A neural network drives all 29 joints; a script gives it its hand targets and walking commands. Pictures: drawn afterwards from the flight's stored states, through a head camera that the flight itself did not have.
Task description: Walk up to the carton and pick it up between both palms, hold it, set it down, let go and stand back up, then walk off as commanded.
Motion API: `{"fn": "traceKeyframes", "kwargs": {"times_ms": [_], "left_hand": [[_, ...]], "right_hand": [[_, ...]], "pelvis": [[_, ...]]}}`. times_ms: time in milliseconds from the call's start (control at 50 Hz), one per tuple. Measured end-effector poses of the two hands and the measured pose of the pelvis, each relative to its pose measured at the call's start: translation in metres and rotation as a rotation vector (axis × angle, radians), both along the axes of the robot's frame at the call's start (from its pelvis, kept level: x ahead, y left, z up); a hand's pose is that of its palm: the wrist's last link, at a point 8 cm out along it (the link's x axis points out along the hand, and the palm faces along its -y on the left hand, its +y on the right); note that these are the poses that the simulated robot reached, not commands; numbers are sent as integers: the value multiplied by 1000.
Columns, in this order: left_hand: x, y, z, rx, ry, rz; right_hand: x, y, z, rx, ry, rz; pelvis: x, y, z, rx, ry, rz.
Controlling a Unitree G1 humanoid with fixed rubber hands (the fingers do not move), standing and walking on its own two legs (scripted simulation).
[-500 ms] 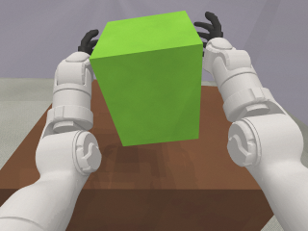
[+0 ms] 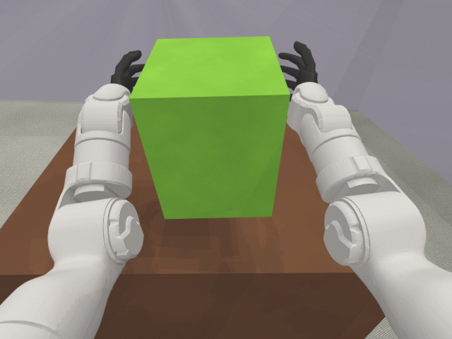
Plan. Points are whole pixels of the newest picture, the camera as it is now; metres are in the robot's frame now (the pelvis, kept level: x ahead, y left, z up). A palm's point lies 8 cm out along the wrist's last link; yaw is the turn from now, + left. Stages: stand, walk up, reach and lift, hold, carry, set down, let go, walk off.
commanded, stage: set down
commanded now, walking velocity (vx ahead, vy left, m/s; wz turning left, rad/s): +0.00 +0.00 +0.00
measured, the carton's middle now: (215, 129) +0.41 +0.01 +0.23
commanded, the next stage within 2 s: none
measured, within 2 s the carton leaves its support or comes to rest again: neither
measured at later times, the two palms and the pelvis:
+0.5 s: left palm (131, 107) +0.44 +0.16 +0.25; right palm (298, 117) +0.39 -0.13 +0.27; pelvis +0.00 +0.00 +0.00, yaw +0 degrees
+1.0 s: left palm (137, 117) +0.46 +0.15 +0.22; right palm (295, 133) +0.39 -0.14 +0.24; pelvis +0.01 +0.00 +0.00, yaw +0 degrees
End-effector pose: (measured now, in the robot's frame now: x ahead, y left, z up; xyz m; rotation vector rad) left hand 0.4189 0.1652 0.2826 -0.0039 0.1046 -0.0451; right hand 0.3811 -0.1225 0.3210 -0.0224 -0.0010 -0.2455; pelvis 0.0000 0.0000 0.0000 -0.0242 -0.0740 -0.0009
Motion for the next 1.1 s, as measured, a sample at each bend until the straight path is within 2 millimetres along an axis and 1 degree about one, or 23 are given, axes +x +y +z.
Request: {"fn": "traceKeyframes", "kwargs": {"times_ms": [120,280,420,580,680,780,880,980,1100], "left_hand": [[6,-2,-3,-18,5,-16],[18,-6,-23,-5,29,-33],[20,-7,-28,37,27,-45],[20,-6,-32,28,29,-56],[22,-5,-38,20,40,-70],[27,-5,-47,24,57,-79],[33,-8,-52,43,57,-91],[38,-13,-56,49,64,-106],[41,-15,-68,51,87,-124]], "right_hand": [[2,-2,-5,-4,2,-14],[10,-6,-27,11,26,-28],[9,-8,-45,36,26,-41],[6,-6,-51,10,30,-52],[6,-5,-55,0,41,-62],[9,-5,-64,9,56,-70],[12,-8,-73,16,58,-79],[12,-12,-82,20,65,-95],[11,-13,-96,37,83,-109]], "pelvis": [[0,0,0,0,-1,0],[2,0,0,0,2,0],[3,0,0,0,5,0],[2,0,0,0,3,0],[1,0,0,-1,2,0],[2,1,0,-1,3,0],[4,0,0,0,7,0],[6,1,0,0,11,-1],[7,1,0,0,12,-3]]}}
